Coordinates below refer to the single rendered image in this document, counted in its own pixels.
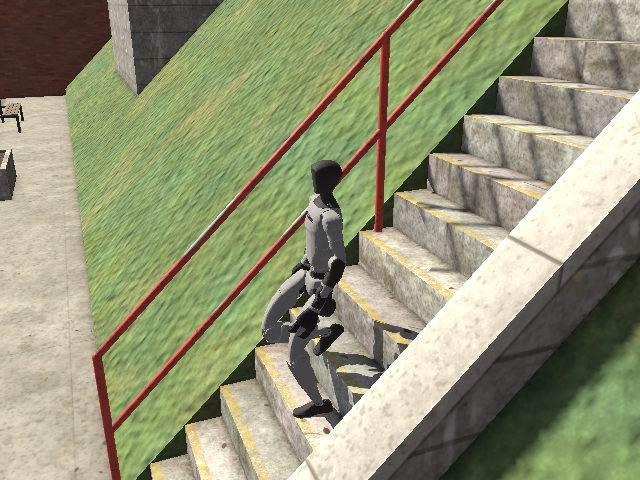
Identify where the left robot forearm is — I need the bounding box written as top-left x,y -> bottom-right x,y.
308,259 -> 345,313

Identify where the robot right hand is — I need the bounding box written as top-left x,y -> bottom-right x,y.
290,262 -> 310,294

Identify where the robot left upper arm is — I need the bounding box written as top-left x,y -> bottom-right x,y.
322,210 -> 347,269

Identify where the robot torso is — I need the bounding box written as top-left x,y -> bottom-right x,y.
305,194 -> 343,296

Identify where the robot right shin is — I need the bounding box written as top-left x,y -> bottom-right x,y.
266,321 -> 332,343

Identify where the robot left hand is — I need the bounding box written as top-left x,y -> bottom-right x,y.
287,308 -> 319,339

